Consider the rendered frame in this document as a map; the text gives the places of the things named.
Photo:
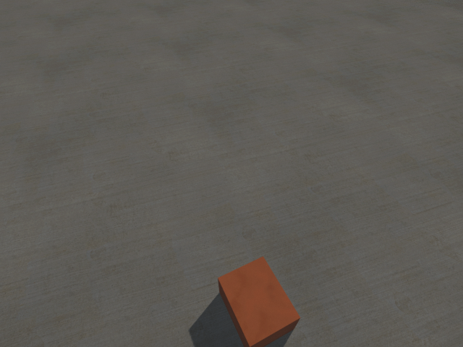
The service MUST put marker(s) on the carton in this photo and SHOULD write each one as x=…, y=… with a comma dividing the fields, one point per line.
x=257, y=304

